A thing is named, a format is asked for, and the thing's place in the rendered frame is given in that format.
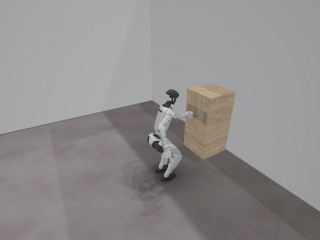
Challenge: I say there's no left robot hand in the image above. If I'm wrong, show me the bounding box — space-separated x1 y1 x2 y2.
185 111 193 119

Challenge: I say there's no right robot forearm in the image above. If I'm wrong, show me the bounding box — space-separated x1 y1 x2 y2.
159 127 169 151

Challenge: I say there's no left robot forearm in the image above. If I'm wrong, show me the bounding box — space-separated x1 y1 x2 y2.
174 114 186 120

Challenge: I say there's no cabinet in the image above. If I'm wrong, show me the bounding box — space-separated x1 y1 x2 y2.
184 83 236 160

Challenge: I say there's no drawer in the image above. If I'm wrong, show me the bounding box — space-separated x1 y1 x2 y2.
187 103 208 125

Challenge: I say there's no robot left shin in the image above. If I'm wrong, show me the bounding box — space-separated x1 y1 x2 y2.
158 152 169 169

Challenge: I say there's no robot left foot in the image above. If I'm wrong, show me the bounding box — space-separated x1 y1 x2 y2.
155 165 168 173

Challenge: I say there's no right robot hand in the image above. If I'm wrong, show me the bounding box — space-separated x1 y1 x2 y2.
163 150 172 165

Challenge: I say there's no right robot upper arm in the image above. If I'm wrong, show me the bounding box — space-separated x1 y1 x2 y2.
158 108 175 132

